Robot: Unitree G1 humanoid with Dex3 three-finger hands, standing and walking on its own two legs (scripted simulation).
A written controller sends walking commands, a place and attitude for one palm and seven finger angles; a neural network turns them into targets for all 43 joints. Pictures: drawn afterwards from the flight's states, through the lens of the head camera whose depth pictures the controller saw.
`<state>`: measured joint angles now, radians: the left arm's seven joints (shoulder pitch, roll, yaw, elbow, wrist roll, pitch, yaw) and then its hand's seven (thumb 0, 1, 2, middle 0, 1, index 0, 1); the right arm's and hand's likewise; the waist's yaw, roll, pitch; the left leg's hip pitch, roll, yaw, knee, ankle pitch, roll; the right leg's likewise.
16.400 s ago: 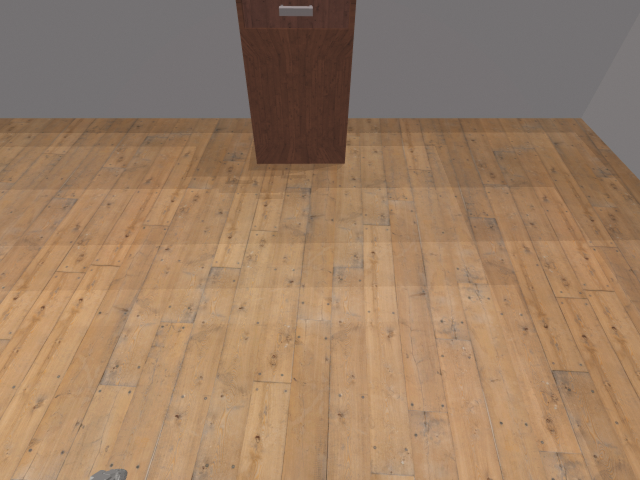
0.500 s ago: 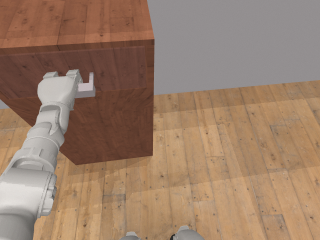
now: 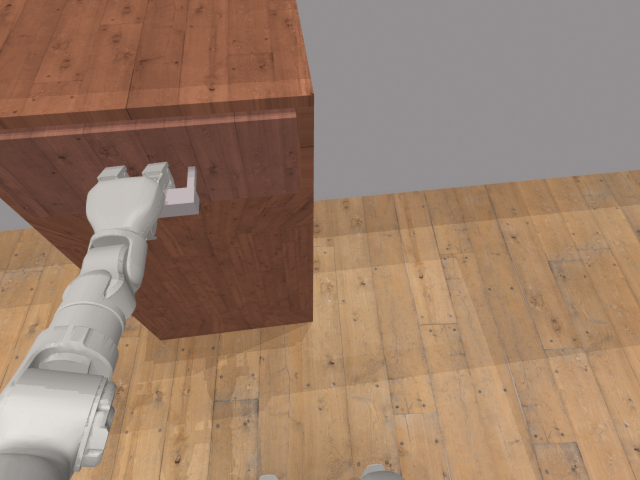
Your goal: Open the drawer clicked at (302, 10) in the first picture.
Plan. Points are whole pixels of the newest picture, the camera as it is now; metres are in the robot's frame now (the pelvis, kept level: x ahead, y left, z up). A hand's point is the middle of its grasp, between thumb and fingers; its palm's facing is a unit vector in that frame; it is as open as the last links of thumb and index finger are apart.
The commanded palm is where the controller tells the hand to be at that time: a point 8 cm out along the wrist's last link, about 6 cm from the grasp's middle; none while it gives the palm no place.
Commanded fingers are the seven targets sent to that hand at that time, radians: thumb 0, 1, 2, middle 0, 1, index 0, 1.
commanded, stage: pull the drawer open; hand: left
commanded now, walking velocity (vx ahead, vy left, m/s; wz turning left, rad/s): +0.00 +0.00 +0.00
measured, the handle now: (150, 191) +0.50 +0.23 +0.03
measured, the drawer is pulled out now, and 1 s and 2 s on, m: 0.01 0.15 0.26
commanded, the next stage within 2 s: none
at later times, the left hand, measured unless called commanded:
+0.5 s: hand (139, 268) +0.39 +0.23 +0.00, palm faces -0.03 -0.04 -1.00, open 5.9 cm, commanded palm +0.35 +0.22 +0.06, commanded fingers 0.00 0.90 0.90 -0.40 -1.35 -0.40 -1.35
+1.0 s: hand (133, 319) +0.32 +0.22 +0.00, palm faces -0.01 -0.04 -1.00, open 5.9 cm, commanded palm +0.29 +0.22 +0.06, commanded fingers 0.00 0.90 0.90 -0.40 -1.35 -0.40 -1.35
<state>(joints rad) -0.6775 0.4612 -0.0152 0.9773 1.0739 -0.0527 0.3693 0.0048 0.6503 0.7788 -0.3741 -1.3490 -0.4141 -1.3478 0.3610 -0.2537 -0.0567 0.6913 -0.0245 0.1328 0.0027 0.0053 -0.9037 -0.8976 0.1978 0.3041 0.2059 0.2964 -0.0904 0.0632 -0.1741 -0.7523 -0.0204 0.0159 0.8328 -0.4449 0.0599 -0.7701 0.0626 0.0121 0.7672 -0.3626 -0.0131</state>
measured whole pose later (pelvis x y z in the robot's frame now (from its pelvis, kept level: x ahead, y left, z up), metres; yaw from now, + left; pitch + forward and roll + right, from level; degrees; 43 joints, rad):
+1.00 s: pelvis +0.00 -0.01 +0.01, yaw +1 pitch +12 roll -1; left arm -0.14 0.36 -0.11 0.46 1.06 0.02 0.40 0.00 0.63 0.82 -0.40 -1.35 -0.42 -1.35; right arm 0.20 -0.24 -0.04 0.64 -0.01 0.10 -0.02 0.01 -0.90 -0.90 0.20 0.30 0.20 0.30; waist 0.01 0.06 -0.14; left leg -0.55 -0.04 0.01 0.76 -0.42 0.04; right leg -0.59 0.05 0.01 0.74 -0.37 -0.03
